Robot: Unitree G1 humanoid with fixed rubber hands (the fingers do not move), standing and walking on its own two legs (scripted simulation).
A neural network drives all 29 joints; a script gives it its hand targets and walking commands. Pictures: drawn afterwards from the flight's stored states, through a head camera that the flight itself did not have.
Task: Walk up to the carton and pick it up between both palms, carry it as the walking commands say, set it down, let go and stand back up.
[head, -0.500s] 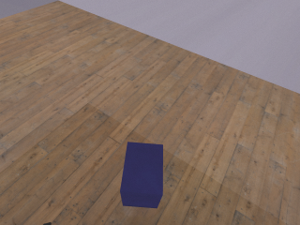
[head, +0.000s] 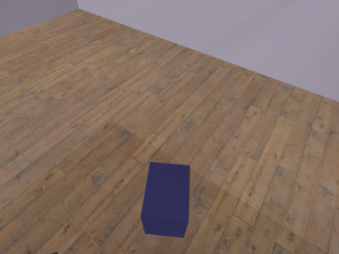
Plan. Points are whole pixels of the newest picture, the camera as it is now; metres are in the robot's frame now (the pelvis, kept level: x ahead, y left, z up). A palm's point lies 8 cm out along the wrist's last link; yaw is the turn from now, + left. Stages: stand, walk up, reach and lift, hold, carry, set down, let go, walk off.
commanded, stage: walk up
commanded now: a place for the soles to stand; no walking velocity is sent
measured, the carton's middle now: (167, 200) +0.49 +0.02 -0.61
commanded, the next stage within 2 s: reach and lift in 0.54 s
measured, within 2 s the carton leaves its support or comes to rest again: neither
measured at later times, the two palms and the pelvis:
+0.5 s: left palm out of the picture +0.10 +0.32 -0.11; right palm out of the picture +0.07 -0.31 -0.09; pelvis +0.00 +0.01 +0.00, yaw +0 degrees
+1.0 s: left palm (62, 242) +0.19 +0.29 -0.14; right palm out of the picture +0.17 -0.26 -0.12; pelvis -0.01 +0.02 -0.02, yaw -2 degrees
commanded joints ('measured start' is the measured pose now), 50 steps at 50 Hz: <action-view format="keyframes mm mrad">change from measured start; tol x16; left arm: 1 -49 203 43 -61 -8 -23 8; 27 -42 194 42 -48 -11 -36 10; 28 -241 67 65 -399 -20 38 9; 30 -259 142 107 -525 -6 111 -2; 39 -39 48 142 -481 43 190 2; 50 -302 -1 139 -604 -77 147 51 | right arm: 1 -91 -197 -45 -35 -31 -15 -10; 27 -73 -174 -27 -26 -26 -16 -8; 28 -293 -9 -174 -377 -62 85 36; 30 -347 -75 -138 -430 -36 132 53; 36 -169 -62 -189 -393 -101 229 58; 50 -556 -130 -207 -467 -63 173 45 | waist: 1 32 48 -82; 27 21 -7 -129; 33 -7 -7 66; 50 -30 -12 -439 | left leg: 1 -5 106 -161 -162 67 85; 12 94 89 -68 -66 463 73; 27 94 82 -72 -97 326 68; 28 12 -64 182 -52 -124 -50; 29 91 -38 186 -29 -185 -39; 34 264 -39 190 -9 103 -61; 50 100 1 97 259 501 -71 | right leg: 1 57 -84 70 -167 -67 -71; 9 110 -101 54 -134 336 -52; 27 91 -98 39 -179 160 -60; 28 -247 88 -56 -146 -34 -5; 31 -423 43 -49 -176 -172 -4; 35 -313 68 -4 -132 133 -16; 50 -446 106 29 178 344 10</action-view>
